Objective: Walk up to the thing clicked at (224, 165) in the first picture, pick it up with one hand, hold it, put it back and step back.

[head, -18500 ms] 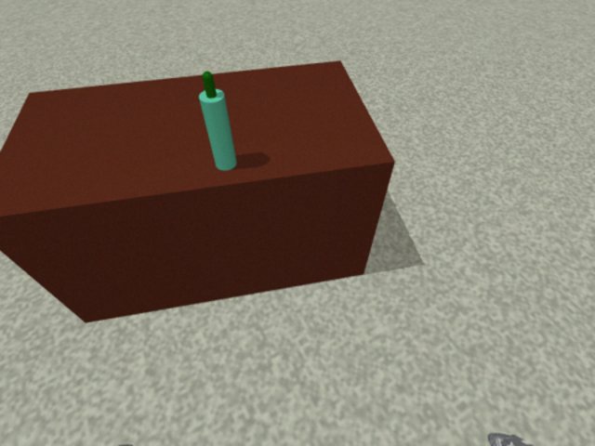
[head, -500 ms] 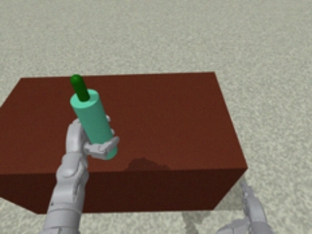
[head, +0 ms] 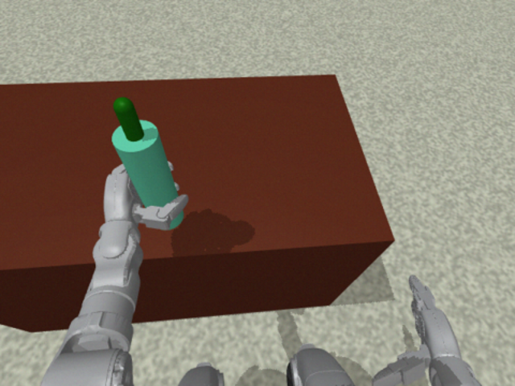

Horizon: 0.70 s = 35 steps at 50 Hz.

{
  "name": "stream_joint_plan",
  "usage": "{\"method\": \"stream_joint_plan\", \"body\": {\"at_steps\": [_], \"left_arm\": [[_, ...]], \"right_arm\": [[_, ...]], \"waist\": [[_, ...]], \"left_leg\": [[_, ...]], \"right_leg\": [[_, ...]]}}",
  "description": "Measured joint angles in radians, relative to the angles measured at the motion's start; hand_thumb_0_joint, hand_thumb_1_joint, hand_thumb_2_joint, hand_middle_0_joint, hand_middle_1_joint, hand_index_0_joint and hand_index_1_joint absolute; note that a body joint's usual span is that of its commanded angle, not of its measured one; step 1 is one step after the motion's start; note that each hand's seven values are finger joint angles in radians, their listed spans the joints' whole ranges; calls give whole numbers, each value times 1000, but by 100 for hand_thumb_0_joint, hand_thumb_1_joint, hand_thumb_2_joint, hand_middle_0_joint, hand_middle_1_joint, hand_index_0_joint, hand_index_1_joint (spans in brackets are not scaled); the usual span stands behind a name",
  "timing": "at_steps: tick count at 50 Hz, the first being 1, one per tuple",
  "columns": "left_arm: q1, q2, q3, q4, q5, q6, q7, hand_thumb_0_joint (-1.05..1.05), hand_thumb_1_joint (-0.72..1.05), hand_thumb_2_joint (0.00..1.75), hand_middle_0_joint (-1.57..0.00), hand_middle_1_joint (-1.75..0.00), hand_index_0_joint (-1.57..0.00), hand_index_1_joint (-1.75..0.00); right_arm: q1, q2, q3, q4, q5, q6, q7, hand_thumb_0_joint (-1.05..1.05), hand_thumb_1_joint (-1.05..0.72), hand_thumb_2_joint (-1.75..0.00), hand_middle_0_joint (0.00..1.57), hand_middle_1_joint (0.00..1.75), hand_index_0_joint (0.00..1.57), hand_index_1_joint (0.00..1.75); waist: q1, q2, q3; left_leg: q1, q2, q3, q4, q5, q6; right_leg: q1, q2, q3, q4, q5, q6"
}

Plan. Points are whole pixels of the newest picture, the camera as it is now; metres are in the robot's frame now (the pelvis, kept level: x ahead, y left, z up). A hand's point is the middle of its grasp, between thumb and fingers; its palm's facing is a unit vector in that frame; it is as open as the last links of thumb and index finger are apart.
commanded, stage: lower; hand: left
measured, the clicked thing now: (149, 171) +0.40 +0.15 +0.09
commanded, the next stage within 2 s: loosen in 1.04 s
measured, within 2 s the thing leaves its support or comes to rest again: rests again in 0.92 s
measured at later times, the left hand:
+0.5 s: hand (170, 202) +0.42 +0.14 -0.03, palm faces +0.04 -1.00 +0.00, open 8.5 cm
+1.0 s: hand (174, 209) +0.43 +0.14 -0.06, palm faces +0.05 -1.00 -0.02, open 8.5 cm
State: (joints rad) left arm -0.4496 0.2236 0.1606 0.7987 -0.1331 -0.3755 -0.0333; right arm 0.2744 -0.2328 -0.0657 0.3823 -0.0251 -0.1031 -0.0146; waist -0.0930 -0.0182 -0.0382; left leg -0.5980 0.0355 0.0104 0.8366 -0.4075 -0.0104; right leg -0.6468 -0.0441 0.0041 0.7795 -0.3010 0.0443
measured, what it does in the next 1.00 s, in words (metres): lowers itself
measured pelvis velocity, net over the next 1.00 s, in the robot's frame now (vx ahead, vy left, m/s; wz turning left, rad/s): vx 0.00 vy -0.01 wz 0.01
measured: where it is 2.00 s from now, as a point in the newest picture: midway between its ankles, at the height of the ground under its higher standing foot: outside the picture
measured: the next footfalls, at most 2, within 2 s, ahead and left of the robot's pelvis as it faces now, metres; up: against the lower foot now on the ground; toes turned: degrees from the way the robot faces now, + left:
none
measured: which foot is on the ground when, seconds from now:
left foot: down 0.00-1.00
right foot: down 0.00-1.00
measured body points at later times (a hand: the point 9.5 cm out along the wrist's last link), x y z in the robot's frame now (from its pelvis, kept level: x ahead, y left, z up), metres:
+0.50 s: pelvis +0.00 +0.00 -0.03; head +0.10 +0.02 +0.40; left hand +0.41 +0.19 -0.02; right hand +0.16 -0.26 -0.06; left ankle +0.00 +0.12 -0.70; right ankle +0.05 -0.15 -0.70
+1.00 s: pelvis +0.00 -0.01 -0.06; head +0.12 +0.02 +0.37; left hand +0.42 +0.19 -0.06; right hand +0.16 -0.27 -0.06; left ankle +0.00 +0.12 -0.70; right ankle +0.05 -0.15 -0.70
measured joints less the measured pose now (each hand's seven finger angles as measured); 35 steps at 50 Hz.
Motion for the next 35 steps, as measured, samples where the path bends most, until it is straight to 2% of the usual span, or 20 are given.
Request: {"method": "stream_joint_plan", "body": {"at_steps": [17, 35], "left_arm": [[-61, 18, 30, 96, 16, -78, -11, -1, -29, 115, -81, -117, -85, -119], [-63, 34, 62, 112, 40, -139, 2, -1, -29, 115, -82, -117, -85, -118]], "right_arm": [[71, 8, 18, -178, -14, 36, 31, -1, 53, -6, 5, 5, 6, 5], [115, -11, 9, -349, -28, 92, 49, -1, 53, -6, 5, 5, 6, 5]], "waist": [[-24, -2, -30], [-56, -6, -63]], "left_leg": [[-167, 5, -15, 142, -58, -3], [-327, 7, -33, 290, -119, -9]], "right_leg": [[-162, 3, -7, 136, -55, -3], [-320, 4, -17, 283, -117, -8]]}}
